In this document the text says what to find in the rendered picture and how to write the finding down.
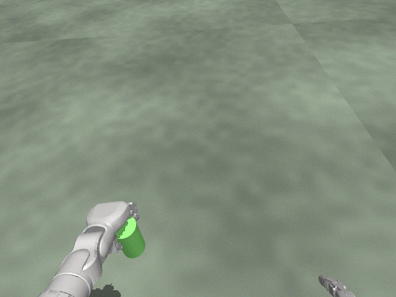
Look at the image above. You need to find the can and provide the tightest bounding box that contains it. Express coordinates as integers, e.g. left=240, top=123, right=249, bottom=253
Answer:
left=115, top=216, right=145, bottom=258

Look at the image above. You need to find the left robot hand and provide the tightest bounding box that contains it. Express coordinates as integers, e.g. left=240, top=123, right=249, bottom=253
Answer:
left=86, top=201, right=139, bottom=254

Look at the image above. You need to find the right robot hand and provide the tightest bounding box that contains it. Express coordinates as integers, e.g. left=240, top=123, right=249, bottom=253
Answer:
left=319, top=275, right=355, bottom=297

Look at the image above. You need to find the left robot arm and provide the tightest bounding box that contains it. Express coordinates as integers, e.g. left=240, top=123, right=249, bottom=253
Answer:
left=37, top=222, right=115, bottom=297

